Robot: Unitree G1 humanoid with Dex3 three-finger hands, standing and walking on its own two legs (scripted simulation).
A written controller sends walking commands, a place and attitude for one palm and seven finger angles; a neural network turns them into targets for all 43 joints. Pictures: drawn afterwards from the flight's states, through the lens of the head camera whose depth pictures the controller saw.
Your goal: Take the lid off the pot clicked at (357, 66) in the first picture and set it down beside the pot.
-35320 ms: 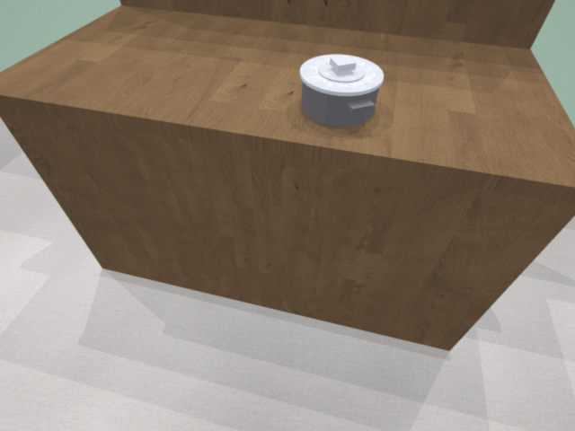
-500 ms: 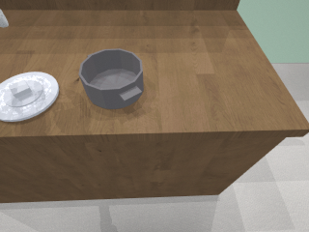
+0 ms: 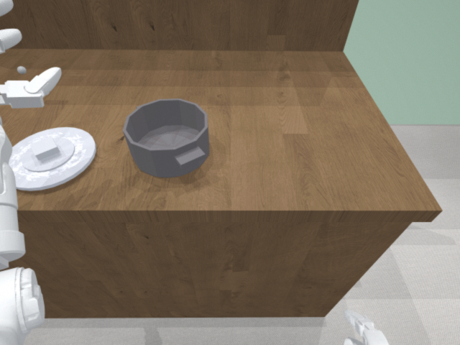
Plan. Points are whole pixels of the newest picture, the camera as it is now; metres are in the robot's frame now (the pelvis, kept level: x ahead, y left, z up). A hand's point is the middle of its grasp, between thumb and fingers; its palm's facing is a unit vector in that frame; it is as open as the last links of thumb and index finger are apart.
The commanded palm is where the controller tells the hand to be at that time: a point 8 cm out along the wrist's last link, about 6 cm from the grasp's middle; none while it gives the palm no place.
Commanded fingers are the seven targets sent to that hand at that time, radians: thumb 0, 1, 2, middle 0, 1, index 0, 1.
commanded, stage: draw the hand back to the body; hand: left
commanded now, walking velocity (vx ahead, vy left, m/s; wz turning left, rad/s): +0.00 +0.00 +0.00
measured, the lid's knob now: (45, 148) +0.47 +0.40 +0.08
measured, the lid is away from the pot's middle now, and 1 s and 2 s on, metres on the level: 0.25 0.25 0.25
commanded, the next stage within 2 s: step back with the hand held close in 1.42 s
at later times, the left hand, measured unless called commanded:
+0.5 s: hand (8, 112) +0.32 +0.27 +0.28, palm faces +0.55 -0.80 -0.23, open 8.4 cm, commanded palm +0.26 +0.31 +0.28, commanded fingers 0.00 0.85 0.90 -0.21 -0.32 -0.21 -0.32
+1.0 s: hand out of the picture +0.23 +0.25 +0.27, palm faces +0.49 -0.83 -0.26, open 7.4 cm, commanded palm +0.17 +0.29 +0.27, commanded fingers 0.00 0.90 0.90 -0.20 -0.30 -0.20 -0.30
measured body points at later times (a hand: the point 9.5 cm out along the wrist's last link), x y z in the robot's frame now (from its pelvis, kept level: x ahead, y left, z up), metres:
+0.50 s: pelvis +0.01 -0.03 +0.00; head +0.01 -0.05 +0.45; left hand +0.28 +0.31 +0.29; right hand +0.20 -0.27 -0.09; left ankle +0.03 +0.09 -0.74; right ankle -0.06 -0.10 -0.74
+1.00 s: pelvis +0.00 -0.01 +0.00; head -0.02 -0.03 +0.45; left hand +0.20 +0.29 +0.29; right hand +0.20 -0.23 -0.08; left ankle +0.03 +0.09 -0.74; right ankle -0.06 -0.10 -0.74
